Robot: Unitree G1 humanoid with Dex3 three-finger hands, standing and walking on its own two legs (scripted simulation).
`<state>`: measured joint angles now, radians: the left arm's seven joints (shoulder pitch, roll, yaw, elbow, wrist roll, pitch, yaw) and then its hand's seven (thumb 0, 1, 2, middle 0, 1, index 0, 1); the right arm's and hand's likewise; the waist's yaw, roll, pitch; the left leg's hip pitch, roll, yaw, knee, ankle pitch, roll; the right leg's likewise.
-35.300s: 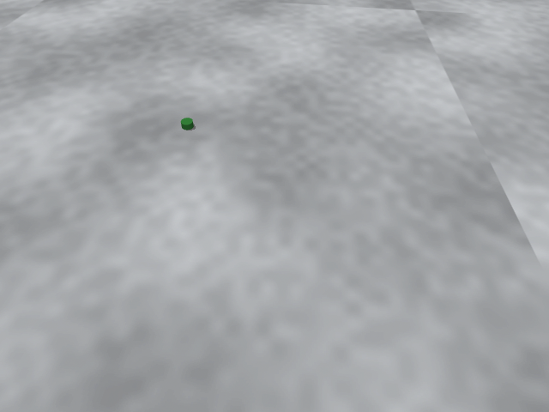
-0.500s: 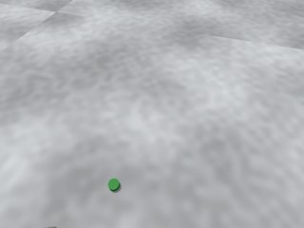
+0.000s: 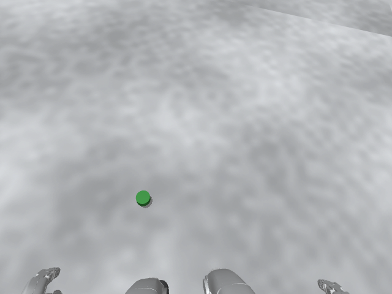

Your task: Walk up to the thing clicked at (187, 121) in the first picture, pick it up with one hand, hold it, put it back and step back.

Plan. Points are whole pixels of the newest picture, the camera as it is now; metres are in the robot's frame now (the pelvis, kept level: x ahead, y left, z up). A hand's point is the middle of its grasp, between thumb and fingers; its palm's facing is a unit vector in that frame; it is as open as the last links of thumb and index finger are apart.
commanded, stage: step back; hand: left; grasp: from above
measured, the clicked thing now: (143, 198) +0.54 +0.21 -0.75
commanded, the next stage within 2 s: none
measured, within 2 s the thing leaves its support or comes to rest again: neither
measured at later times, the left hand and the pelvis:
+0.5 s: hand out of the picture -0.01 +0.24 -0.13, palm faces +0.02 -0.91 -0.41, open 7.4 cm; pelvis -0.14 -0.03 +0.00, yaw +2 degrees
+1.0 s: hand out of the picture -0.22 +0.23 -0.16, palm faces -0.03 -0.91 -0.40, open 7.4 cm; pelvis -0.30 -0.04 -0.02, yaw -2 degrees
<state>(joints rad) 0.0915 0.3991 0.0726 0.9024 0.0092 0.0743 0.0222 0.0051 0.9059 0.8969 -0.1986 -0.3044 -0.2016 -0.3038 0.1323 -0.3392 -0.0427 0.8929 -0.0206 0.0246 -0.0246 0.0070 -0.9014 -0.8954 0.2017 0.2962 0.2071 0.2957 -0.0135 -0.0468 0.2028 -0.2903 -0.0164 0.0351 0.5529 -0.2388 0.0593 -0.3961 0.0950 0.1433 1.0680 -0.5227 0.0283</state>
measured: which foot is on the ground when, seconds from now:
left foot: down 0.00-0.22, up 0.24-0.56, down 0.58-1.00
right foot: up 0.00-0.16, down 0.18-0.60, up 0.62-0.94, down 0.96-1.00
